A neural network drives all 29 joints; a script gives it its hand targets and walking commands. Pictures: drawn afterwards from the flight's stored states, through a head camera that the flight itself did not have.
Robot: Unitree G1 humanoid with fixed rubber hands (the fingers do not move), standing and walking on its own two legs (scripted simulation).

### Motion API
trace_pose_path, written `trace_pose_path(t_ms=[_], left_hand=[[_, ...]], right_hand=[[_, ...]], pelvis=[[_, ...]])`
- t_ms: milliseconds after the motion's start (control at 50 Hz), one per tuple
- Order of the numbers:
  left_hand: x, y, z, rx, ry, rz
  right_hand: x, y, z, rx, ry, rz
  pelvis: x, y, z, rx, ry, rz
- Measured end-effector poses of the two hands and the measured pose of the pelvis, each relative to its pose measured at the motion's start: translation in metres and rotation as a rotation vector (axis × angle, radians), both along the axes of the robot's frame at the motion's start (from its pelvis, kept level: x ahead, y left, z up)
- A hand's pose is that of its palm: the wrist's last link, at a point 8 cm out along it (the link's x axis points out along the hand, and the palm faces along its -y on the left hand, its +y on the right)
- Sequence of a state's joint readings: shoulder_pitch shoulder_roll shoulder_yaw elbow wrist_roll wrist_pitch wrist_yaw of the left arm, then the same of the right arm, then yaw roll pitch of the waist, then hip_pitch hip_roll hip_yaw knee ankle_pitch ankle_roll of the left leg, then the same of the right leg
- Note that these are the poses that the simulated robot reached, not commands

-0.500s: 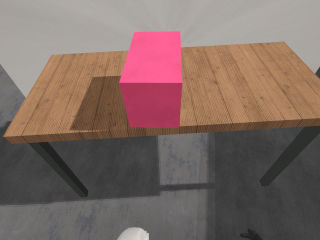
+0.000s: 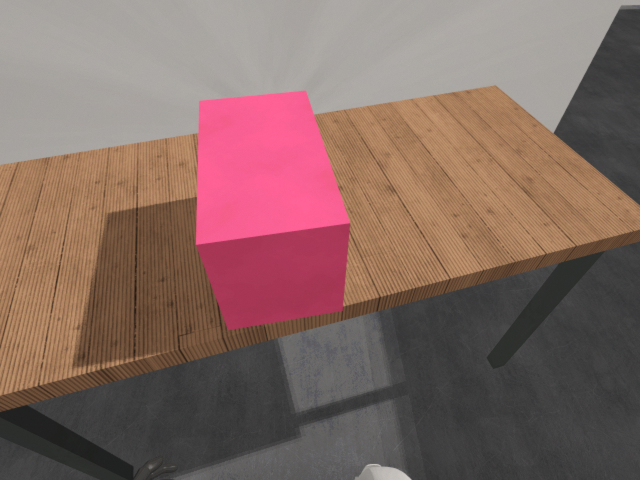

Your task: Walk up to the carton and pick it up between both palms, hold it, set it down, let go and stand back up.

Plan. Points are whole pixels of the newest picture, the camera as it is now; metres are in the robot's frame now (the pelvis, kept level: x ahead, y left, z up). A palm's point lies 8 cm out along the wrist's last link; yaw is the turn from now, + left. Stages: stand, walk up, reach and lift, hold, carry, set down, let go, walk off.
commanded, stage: walk up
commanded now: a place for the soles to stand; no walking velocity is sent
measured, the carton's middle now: (269, 203) +0.51 +0.07 +0.05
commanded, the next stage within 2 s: none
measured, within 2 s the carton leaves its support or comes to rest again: neither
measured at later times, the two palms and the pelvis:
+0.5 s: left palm out of the picture +0.13 +0.24 -0.10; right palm out of the picture +0.11 -0.23 -0.11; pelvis +0.04 +0.01 +0.02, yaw +0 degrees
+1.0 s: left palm out of the picture +0.09 +0.26 -0.11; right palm out of the picture +0.08 -0.24 -0.11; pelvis +0.04 +0.00 +0.02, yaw +1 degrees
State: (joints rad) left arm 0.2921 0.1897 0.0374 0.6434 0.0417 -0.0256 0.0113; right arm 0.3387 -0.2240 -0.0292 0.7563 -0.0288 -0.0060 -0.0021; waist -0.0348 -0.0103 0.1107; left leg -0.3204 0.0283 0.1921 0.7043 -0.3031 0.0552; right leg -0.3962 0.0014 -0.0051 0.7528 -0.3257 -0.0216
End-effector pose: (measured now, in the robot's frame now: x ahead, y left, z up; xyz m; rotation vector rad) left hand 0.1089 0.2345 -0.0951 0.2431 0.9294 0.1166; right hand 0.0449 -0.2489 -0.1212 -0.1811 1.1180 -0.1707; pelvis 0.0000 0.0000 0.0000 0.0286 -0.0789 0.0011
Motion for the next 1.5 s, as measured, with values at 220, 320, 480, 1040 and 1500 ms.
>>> trace_pose_path(t_ms=[220, 320, 480, 1040, 1500], left_hand=[[0.05, -0.012, 0.011, -0.048, -0.019, -0.019], [0.05, -0.007, 0.007, -0.049, 0.009, -0.019], [0.028, 0.004, -0.004, -0.036, 0.114, 0.009], [-0.013, 0.021, -0.014, 0.024, 0.282, 0.03], [-0.004, -0.009, -0.015, -0.021, 0.188, 0.127]], right_hand=[[0.024, 0.027, 0.001, 0.072, 0.019, 0.017], [0.04, 0.027, 0.008, 0.056, 0.018, 0.043], [0.064, 0.023, 0.015, 0.028, 0.006, 0.062], [0.04, -0.004, 0.015, -0.046, 0.095, 0.049], [0.079, -0.035, 0.022, -0.082, 0.013, 0.176]], pelvis=[[0.028, 0.006, 0.012, -0.011, 0.027, 0.004], [0.037, 0.008, 0.016, -0.01, 0.038, 0.004], [0.044, 0.01, 0.019, -0.012, 0.038, 0.005], [0.041, -0.002, 0.02, -0.011, 0.035, 0.022], [0.033, -0.038, 0.013, -0.034, 0.043, 0.138]])
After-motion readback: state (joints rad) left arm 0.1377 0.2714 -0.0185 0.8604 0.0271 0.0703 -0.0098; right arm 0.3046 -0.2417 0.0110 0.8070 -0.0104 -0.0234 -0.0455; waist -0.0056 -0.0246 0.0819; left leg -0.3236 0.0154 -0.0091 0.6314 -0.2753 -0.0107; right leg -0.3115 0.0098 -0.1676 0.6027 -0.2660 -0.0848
